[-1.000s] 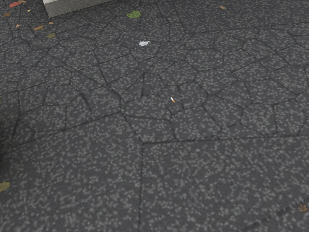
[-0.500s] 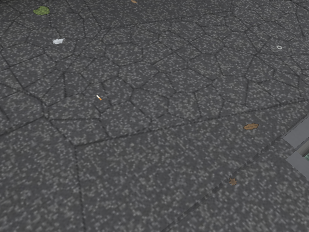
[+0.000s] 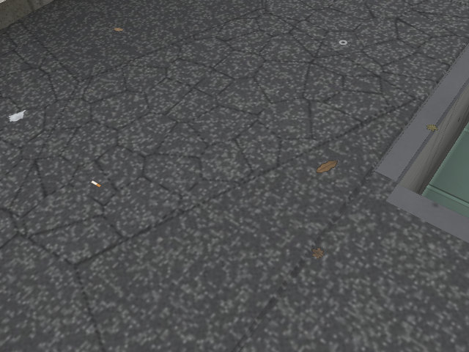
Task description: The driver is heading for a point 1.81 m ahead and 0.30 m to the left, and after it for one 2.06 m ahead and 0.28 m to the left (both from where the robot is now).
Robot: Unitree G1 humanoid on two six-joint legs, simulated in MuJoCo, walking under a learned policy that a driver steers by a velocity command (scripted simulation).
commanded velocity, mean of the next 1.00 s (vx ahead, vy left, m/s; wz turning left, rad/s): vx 0.17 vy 0.00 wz -0.03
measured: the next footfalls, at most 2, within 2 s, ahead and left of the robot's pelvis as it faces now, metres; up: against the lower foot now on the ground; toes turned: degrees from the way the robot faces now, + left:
left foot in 0.18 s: +0.02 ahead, +0.13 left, +0.00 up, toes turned +0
left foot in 1.18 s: +0.42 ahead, +0.08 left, +0.00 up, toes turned +4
